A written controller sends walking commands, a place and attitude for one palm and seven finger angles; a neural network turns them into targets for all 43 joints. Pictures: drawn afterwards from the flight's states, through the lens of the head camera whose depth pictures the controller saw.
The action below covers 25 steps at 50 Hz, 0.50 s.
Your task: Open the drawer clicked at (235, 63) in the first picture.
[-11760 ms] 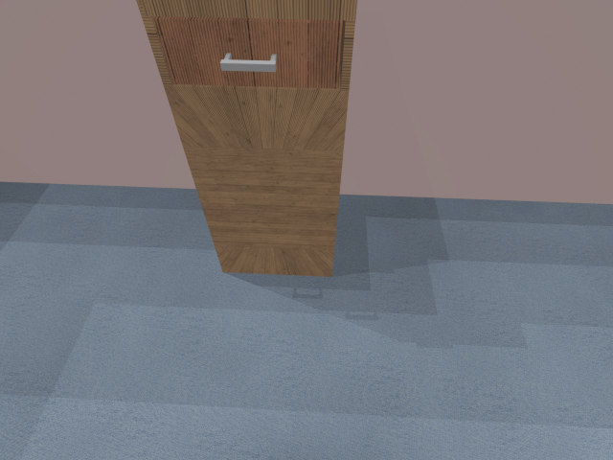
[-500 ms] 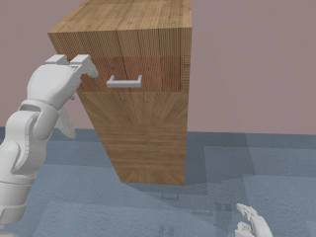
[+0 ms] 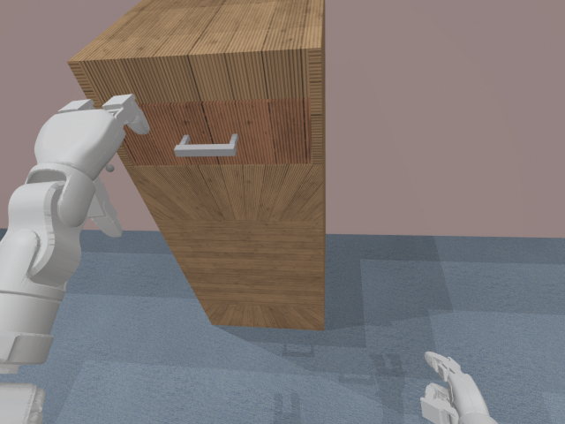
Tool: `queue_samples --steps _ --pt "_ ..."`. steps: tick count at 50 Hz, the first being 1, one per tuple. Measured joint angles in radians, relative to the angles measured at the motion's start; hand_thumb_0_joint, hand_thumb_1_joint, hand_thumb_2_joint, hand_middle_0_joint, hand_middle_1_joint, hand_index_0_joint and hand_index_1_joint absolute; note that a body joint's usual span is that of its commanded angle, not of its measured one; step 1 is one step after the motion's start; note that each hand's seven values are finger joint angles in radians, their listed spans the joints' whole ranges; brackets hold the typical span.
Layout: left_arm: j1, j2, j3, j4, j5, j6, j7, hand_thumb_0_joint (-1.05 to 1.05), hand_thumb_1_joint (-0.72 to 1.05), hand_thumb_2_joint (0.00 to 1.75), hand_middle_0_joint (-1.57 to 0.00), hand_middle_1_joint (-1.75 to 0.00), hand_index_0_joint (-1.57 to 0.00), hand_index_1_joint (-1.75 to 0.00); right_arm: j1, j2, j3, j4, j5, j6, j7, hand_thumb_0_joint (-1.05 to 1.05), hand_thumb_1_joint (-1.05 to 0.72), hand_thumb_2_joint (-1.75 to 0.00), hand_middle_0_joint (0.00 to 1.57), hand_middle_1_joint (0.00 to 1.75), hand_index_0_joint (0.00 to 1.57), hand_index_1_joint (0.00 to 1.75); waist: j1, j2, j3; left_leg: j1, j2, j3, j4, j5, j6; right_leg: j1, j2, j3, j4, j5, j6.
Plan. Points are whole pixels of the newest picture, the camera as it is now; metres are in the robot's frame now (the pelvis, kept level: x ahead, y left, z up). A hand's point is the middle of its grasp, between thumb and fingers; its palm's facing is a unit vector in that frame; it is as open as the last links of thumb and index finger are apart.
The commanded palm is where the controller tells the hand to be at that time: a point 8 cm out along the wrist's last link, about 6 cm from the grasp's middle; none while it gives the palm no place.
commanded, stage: move the hooked fingers above the handle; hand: left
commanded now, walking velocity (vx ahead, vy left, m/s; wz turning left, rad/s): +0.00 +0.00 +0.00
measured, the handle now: (207, 144) +0.56 +0.23 +0.10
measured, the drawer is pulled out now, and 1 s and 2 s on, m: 0.00 0.00 0.00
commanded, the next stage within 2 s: none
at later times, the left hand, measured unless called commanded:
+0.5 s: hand (146, 157) +0.41 +0.26 +0.18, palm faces +0.06 +0.00 -1.00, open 13.9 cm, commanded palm +0.39 +0.24 +0.24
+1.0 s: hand (172, 159) +0.46 +0.25 +0.14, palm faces -0.09 +0.00 -1.00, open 13.9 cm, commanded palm +0.45 +0.23 +0.22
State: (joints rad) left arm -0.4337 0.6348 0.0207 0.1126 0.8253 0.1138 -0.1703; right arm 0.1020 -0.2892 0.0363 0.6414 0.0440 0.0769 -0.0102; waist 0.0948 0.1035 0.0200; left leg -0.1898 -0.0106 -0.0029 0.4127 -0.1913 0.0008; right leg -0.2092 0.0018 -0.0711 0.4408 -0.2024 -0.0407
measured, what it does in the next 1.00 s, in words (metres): shifts its weight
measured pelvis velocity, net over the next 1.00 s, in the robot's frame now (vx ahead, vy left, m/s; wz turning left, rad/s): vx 0.05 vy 0.02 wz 0.00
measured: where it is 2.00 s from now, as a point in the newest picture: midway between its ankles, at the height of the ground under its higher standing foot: outside the picture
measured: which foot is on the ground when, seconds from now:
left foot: down 0.00-1.00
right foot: down 0.00-1.00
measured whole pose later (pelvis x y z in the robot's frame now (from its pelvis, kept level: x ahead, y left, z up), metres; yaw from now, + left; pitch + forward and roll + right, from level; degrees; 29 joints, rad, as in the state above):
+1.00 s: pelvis +0.05 +0.02 +0.00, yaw +0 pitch +5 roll +0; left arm -0.66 0.54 -0.21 0.44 0.90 0.24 -0.19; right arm 0.20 -0.29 0.01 0.65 0.06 0.17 -0.01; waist 0.04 0.09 -0.04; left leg -0.26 -0.04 0.02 0.42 -0.25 0.04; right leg -0.28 -0.03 -0.05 0.44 -0.25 0.00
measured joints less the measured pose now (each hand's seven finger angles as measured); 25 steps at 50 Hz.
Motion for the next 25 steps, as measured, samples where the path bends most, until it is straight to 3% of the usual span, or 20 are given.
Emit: queue_samples --steps 4,8,12,15,20,25 --pt "0.014 -0.012 -0.037 0.015 0.016 0.031 -0.052 0.00 -0.49 0.30 -0.32 -1.20 -0.31 -1.20 0.019 -0.021 -0.007 -0.005 0.002 0.016 -0.003 0.01 -0.91 -0.90 0.20 0.30 0.20 0.30 -0.010 0.013 -0.005 -0.010 -0.003 0.000 0.005 -0.006 0.003 -0.011 -0.003 0.000 0.009 -0.008 0.002" --pt "0.058 -0.035 -0.079 -0.016 0.001 -0.040 -0.090 0.00 -0.49 0.30 -0.32 -1.20 -0.31 -1.20 0.032 -0.025 -0.012 -0.008 -0.003 0.012 -0.016 0.01 -0.91 -0.90 0.20 0.30 0.20 0.30 -0.025 0.010 -0.003 -0.010 -0.006 0.003 0.010 -0.015 0.007 -0.015 -0.006 0.003 0.019 -0.019 0.005" --pt "0.053 -0.054 -0.097 -0.028 -0.017 -0.147 -0.043 0.00 -0.49 0.30 -0.32 -1.20 -0.32 -1.20 0.046 -0.012 -0.021 -0.003 -0.007 -0.004 -0.027 0.01 -0.91 -0.90 0.20 0.30 0.20 0.30 -0.032 -0.003 -0.003 -0.011 -0.006 0.005 0.012 -0.022 0.008 -0.014 -0.005 0.006 0.018 -0.024 0.006" --pt "0.004 -0.055 -0.075 0.022 -0.011 -0.177 0.032 0.01 -0.49 0.30 -0.33 -1.20 -0.32 -1.20 0.047 0.000 -0.023 0.012 -0.005 -0.005 -0.025 0.01 -0.91 -0.90 0.20 0.30 0.20 0.30 -0.033 -0.012 -0.006 -0.017 -0.003 0.009 0.010 -0.024 0.007 -0.021 -0.002 0.010 0.012 -0.022 0.006" --pt "-0.103 -0.041 -0.032 0.160 0.030 -0.065 0.103 0.01 -0.49 0.30 -0.32 -1.20 -0.32 -1.20 0.044 0.008 -0.018 0.029 0.003 0.022 -0.008 0.01 -0.91 -0.90 0.20 0.30 0.20 0.30 -0.033 -0.014 -0.017 -0.034 -0.002 0.020 -0.001 -0.020 0.007 -0.043 -0.001 0.021 0.003 -0.015 0.008" --pt "-0.126 -0.050 -0.101 0.199 0.060 0.072 0.028 0.00 -0.49 0.30 -0.32 -1.20 -0.31 -1.20 0.059 -0.007 -0.020 0.009 0.016 0.053 -0.002 0.01 -0.91 -0.90 0.20 0.30 0.20 0.30 -0.035 0.002 -0.030 -0.044 -0.013 0.019 -0.005 -0.023 0.018 -0.051 -0.012 0.020 0.001 -0.020 0.018"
